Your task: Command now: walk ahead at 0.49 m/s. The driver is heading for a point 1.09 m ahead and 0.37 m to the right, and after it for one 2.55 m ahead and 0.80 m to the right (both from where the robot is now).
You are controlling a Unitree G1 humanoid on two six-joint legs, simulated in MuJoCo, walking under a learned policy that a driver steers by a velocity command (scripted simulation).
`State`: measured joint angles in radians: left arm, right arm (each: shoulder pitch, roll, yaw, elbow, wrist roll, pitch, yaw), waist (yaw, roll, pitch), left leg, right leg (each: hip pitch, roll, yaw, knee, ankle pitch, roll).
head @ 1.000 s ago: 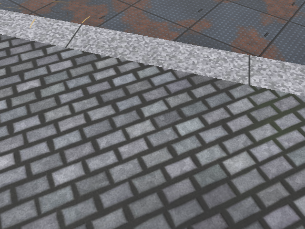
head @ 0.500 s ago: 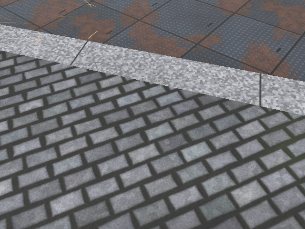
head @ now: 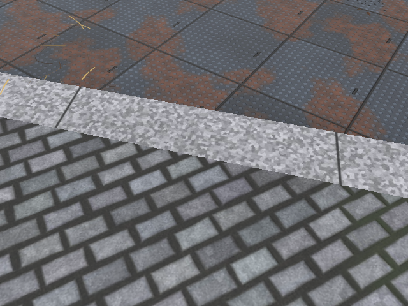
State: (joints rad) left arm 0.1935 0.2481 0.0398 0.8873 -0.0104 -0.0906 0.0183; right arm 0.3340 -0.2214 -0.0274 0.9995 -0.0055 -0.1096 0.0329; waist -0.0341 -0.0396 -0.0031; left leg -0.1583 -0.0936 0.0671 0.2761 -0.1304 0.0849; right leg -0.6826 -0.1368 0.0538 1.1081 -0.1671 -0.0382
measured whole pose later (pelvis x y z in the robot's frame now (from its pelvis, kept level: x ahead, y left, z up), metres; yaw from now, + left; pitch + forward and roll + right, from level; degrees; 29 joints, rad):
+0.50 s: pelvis +0.28 -0.08 +0.00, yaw +1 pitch +2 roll +0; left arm 0.29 0.22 0.04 0.92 0.00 -0.11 -0.03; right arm 0.22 -0.28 -0.04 0.93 0.02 -0.09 0.00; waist 0.02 0.04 0.00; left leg -0.58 0.10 -0.03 1.12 -0.25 0.05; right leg -0.22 0.05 -0.07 0.33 -0.14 -0.07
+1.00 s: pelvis +0.55 -0.01 -0.01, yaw -4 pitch +2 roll +0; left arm 0.32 0.26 0.06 0.96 -0.04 -0.08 0.01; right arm 0.16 -0.23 -0.06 0.90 0.00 -0.11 0.02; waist 0.00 -0.04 0.02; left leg -0.33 0.00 0.10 0.46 -0.16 0.04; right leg -0.44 -0.05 0.06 1.18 -0.35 -0.05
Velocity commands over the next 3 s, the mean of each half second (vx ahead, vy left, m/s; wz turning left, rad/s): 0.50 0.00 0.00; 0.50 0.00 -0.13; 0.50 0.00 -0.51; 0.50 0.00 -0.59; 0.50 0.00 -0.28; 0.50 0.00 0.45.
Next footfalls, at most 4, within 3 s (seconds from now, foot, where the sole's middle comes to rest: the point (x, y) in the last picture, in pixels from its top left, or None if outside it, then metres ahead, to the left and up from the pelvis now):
0.30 right None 0.34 -0.17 -0.78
0.86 left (182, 271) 0.65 0.08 -0.78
1.42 right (258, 210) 0.89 -0.21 -0.78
1.92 left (238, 145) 1.23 -0.17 -0.78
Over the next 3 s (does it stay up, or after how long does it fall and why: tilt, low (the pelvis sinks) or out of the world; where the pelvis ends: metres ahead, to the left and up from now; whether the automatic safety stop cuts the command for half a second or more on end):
stays up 1.42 -0.51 -0.08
